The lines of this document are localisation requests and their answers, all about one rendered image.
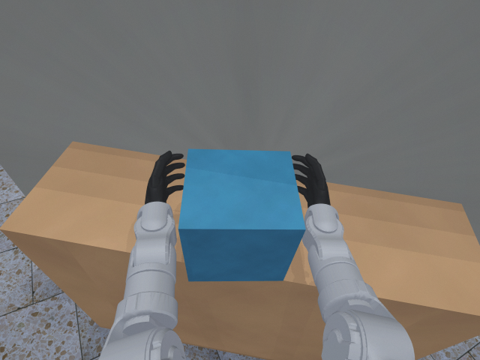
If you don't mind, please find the robot left upper arm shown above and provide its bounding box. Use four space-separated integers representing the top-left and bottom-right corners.
99 327 186 360

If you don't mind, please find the robot left forearm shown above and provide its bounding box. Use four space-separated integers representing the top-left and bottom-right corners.
98 202 178 360

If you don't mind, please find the robot right forearm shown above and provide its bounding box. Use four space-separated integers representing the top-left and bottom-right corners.
302 203 415 357

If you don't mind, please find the robot right hand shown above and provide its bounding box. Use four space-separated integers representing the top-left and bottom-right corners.
292 154 331 208

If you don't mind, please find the carton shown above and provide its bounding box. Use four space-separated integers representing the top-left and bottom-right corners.
178 149 306 281

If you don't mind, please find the robot right upper arm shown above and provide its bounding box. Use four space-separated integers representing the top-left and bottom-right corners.
322 309 415 360

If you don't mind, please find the pedestal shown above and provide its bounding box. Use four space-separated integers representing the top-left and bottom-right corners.
0 141 480 360

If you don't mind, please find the robot left hand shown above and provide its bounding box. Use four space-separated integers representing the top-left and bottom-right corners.
145 151 185 204

